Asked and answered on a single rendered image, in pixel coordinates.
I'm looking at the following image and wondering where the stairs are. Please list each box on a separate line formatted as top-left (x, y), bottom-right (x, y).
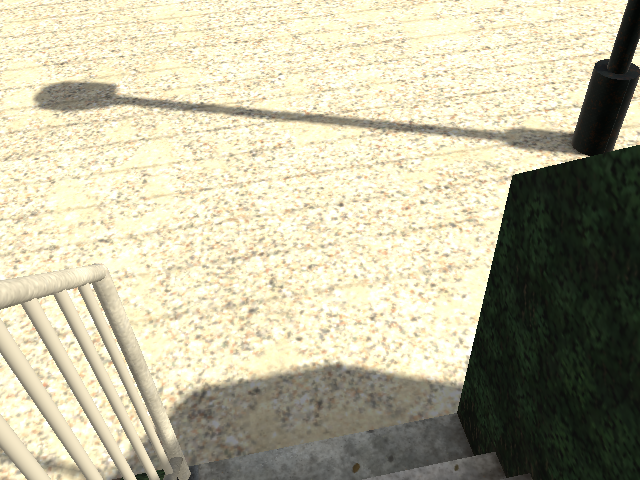
top-left (177, 413), bottom-right (533, 480)

